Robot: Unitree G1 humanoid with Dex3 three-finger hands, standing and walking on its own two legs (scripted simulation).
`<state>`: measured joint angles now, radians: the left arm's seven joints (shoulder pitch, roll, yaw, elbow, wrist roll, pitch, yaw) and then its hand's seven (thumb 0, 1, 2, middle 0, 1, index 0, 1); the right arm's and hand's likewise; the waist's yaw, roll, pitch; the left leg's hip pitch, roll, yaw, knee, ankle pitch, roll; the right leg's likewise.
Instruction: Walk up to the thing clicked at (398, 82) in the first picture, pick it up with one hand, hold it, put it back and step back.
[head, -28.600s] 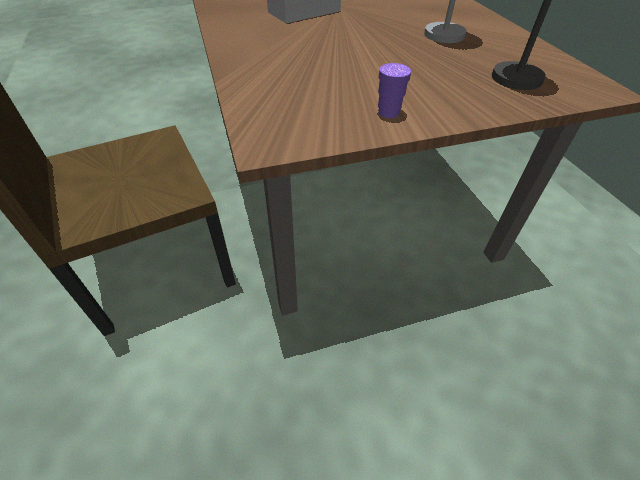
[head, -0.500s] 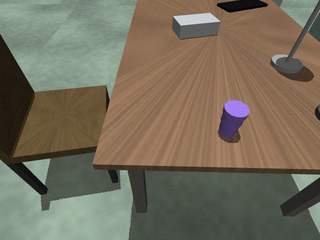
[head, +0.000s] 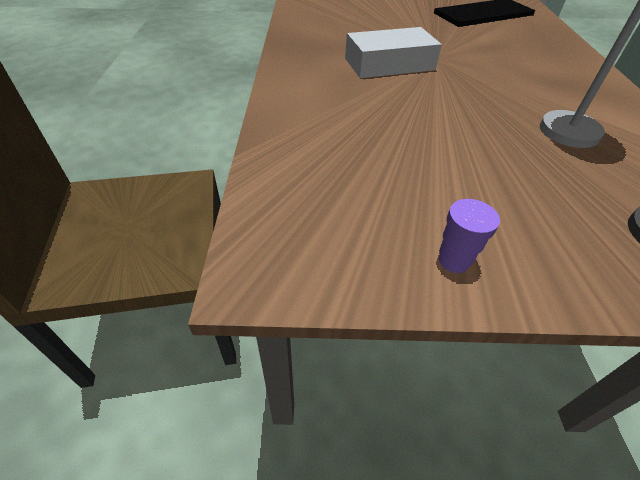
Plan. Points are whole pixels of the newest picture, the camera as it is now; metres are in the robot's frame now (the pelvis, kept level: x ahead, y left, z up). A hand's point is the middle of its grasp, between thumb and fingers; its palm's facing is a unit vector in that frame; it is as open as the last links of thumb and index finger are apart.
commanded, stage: stand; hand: right
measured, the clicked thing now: (463, 239) +0.48 -0.22 +0.02
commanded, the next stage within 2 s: step back in 0.54 s
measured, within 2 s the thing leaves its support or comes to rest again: neither
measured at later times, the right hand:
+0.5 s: hand out of the picture +0.07 -0.26 -0.16, palm faces -0.01 +0.94 -0.35, open 7.4 cm
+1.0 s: hand out of the picture +0.04 -0.31 -0.18, palm faces -0.07 +0.93 -0.35, open 7.4 cm
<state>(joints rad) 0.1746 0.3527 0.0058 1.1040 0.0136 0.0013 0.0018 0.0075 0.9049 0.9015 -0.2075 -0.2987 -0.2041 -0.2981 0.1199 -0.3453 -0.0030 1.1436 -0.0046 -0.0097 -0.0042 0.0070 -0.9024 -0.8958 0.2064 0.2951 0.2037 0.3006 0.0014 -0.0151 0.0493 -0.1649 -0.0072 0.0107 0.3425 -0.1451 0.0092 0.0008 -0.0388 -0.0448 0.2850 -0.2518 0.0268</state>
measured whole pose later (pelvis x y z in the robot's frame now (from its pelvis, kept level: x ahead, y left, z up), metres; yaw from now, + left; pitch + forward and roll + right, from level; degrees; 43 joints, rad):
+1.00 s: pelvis -0.09 -0.05 -0.02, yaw +2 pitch -1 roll +1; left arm 0.16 0.34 0.05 0.92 0.03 0.04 0.01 0.01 0.90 0.90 -0.21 -0.30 -0.21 -0.30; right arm 0.08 -0.43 -0.06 0.92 0.01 0.07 -0.02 0.01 -0.90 -0.90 0.20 0.29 0.20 0.30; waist 0.02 0.06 0.17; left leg -0.51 -0.13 -0.16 1.19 -0.47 0.00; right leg -0.28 -0.02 -0.03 0.63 -0.33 -0.03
